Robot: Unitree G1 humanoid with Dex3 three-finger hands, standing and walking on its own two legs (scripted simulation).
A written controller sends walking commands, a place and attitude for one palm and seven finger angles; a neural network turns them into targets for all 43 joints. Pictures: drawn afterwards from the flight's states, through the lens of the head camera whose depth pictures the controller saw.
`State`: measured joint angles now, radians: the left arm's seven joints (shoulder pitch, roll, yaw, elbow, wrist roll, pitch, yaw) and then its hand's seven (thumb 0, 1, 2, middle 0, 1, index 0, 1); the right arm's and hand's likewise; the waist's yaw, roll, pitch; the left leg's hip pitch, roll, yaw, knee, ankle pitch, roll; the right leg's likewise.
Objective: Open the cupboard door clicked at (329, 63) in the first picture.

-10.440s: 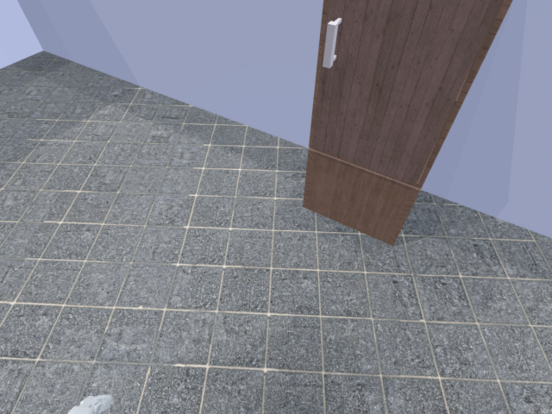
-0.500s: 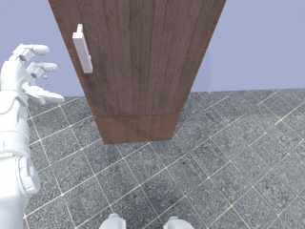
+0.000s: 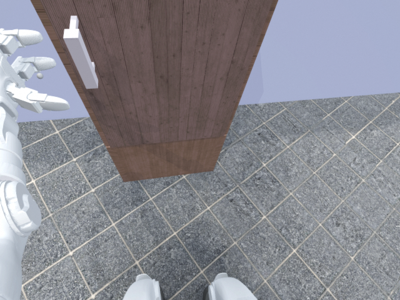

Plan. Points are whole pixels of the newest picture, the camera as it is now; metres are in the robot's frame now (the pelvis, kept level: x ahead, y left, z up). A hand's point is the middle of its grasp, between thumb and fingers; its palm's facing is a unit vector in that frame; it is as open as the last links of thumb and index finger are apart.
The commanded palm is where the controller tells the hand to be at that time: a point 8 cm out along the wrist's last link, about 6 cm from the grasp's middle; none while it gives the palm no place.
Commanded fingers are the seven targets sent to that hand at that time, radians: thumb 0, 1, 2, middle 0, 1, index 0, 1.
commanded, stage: move the hooked fingers beside the handle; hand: left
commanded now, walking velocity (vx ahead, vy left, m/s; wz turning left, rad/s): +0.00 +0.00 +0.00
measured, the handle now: (83, 54) +0.58 +0.18 +0.10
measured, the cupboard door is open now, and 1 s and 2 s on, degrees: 0 0 0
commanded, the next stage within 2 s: slide the fingers in behind the handle in 0.60 s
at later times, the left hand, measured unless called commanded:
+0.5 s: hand (41, 80) +0.50 +0.24 +0.10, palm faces +0.07 -1.00 +0.01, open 14.0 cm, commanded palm +0.48 +0.29 +0.10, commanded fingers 0.00 -0.50 0.30 -0.30 -1.20 -0.30 -1.20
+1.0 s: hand (54, 78) +0.51 +0.22 +0.10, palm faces +0.06 -1.00 +0.00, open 14.0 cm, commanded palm +0.48 +0.26 +0.10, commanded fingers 0.00 -0.50 0.30 -0.30 -1.20 -0.30 -1.20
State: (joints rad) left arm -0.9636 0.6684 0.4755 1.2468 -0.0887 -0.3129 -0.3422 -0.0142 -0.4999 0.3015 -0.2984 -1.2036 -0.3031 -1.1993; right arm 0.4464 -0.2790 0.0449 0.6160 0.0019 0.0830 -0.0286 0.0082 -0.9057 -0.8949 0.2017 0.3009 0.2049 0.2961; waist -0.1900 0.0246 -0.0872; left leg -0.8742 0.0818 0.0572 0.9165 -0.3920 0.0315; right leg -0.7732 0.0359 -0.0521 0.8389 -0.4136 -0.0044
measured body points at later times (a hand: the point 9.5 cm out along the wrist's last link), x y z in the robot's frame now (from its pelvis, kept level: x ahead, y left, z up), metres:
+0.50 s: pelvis +0.00 +0.00 +0.00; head +0.11 +0.03 +0.43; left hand +0.50 +0.29 +0.11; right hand +0.02 -0.27 -0.10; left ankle +0.02 +0.10 -0.69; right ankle -0.01 -0.12 -0.69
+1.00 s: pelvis +0.00 +0.00 +0.00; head +0.12 +0.03 +0.43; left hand +0.50 +0.27 +0.10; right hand -0.01 -0.27 -0.11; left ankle +0.02 +0.10 -0.69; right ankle -0.01 -0.12 -0.69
